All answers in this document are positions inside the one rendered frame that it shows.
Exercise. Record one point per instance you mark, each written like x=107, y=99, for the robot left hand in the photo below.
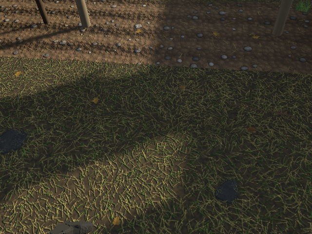
x=76, y=227

